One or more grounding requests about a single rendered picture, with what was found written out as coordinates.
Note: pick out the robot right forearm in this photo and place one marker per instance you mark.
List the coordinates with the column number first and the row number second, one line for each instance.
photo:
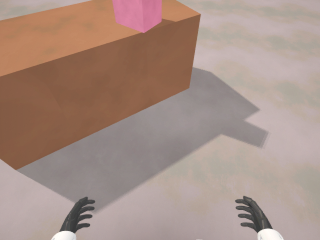
column 269, row 234

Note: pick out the robot right hand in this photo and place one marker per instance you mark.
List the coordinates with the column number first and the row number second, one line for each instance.
column 256, row 215

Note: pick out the carton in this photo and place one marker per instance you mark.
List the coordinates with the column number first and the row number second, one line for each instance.
column 140, row 15

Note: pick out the robot left hand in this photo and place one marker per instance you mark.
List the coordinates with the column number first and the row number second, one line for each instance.
column 73, row 218

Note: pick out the pedestal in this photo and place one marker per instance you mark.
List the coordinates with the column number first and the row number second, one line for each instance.
column 69, row 72

